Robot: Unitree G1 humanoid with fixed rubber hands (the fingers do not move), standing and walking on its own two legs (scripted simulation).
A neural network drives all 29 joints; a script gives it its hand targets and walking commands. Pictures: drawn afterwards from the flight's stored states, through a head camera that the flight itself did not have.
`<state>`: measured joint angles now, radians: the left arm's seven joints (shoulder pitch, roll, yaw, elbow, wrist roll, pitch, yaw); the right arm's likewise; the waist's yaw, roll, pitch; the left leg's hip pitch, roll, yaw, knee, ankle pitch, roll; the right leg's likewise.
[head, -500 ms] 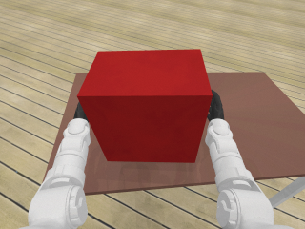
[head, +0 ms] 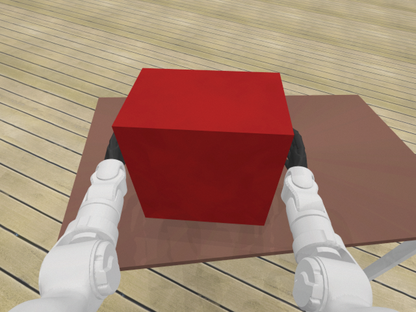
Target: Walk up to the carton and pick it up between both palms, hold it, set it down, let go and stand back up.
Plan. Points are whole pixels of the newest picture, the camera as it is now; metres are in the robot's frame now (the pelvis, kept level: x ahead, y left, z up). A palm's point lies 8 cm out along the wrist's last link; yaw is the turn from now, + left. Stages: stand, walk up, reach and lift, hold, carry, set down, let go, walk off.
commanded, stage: set down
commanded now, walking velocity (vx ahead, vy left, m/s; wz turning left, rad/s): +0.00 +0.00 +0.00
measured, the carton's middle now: (206, 151) +0.43 -0.07 +0.08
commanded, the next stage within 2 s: none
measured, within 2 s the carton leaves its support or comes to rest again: rests again in 1.60 s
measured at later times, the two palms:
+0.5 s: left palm (120, 158) +0.45 +0.12 +0.06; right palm (286, 169) +0.36 -0.24 +0.07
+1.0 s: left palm (123, 167) +0.45 +0.12 +0.02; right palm (281, 185) +0.35 -0.23 +0.02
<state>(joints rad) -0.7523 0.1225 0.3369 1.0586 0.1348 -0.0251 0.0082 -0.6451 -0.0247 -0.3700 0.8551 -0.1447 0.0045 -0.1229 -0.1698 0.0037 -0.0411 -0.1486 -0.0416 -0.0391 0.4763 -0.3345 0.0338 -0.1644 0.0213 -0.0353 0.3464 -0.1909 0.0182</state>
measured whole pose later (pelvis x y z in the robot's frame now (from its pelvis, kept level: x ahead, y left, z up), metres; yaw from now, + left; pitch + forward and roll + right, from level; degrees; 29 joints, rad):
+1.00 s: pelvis +0.02 +0.01 +0.00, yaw -1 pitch +14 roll -4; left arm -0.78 0.14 0.21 1.25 0.06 -0.30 0.05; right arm -0.62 -0.04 -0.46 1.20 -0.18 -0.41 -0.14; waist -0.17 0.00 -0.14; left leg -0.39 -0.04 -0.04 0.48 -0.31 0.03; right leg -0.37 0.03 -0.04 0.28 -0.14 0.01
